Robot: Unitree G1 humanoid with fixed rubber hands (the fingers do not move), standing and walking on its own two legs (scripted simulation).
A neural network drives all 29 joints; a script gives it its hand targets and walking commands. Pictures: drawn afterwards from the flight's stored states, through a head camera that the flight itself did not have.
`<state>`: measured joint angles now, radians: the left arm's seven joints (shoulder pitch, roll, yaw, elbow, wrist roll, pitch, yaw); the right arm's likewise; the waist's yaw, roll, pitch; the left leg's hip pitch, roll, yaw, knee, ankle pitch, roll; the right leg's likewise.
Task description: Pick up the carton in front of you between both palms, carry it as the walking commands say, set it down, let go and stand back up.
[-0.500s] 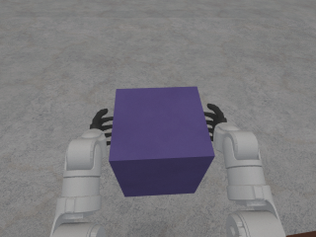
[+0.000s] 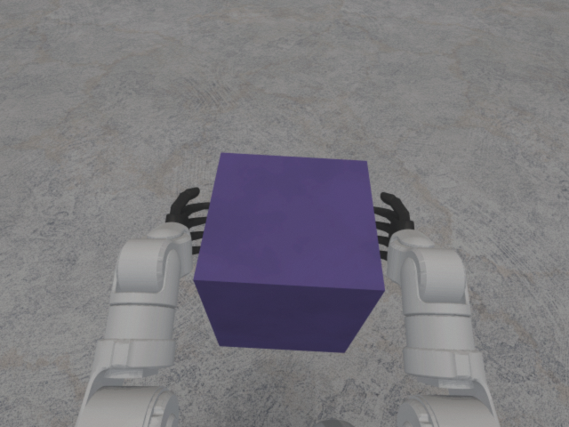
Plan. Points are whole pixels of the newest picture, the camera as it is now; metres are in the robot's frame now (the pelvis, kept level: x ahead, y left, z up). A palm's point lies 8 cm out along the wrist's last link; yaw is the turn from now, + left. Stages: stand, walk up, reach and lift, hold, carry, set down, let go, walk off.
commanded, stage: carry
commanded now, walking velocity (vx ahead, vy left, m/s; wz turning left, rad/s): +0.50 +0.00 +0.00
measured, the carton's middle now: (287, 260) +0.36 -0.01 +0.01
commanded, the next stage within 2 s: none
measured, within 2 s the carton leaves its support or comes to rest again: neither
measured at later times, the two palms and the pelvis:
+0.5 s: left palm (213, 89) +0.66 +0.12 +0.11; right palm (371, 82) +0.69 -0.18 +0.11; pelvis +0.35 -0.05 +0.03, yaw +2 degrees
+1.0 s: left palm (212, 33) +0.90 +0.15 +0.11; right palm (344, 34) +0.88 -0.15 +0.11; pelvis +0.64 +0.01 +0.03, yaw -3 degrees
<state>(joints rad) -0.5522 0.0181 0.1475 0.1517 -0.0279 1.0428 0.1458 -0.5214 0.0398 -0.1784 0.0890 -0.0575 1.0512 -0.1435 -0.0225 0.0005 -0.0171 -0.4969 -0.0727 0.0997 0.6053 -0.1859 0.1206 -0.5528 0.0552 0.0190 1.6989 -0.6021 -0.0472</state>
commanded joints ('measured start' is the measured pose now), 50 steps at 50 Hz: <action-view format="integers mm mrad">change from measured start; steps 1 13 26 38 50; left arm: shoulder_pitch -658 -542 -493 -89 -42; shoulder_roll -1081 -1013 -1115 -1024 -1078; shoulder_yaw -635 -698 -709 -714 -768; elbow -233 -301 -314 -477 -511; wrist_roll -325 -261 -348 -228 -235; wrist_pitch -18 -57 55 137 138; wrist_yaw -224 -215 -310 -318 -298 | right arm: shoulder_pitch -716 -597 -395 -90 -70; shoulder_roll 1059 1047 1085 997 1018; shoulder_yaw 746 802 711 763 786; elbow -201 -178 -142 -374 -425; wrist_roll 490 489 317 320 381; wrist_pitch -23 -58 24 130 134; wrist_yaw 234 265 239 299 335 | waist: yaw -41 8 36 10 5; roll -9 107 -136 38 122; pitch -525 -499 -448 -388 -269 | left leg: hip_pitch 704 474 -122 584 473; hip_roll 370 187 95 270 342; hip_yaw -513 -57 -6 -137 -105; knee -62 86 176 -247 -483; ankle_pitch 386 783 -114 -28 15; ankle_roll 187 -46 -157 -76 10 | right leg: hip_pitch -407 392 750 261 -44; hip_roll -91 11 -308 -178 -160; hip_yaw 40 -214 93 -169 -130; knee -174 -1298 -1412 -929 -993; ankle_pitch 190 728 955 553 434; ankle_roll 11 -21 -97 46 75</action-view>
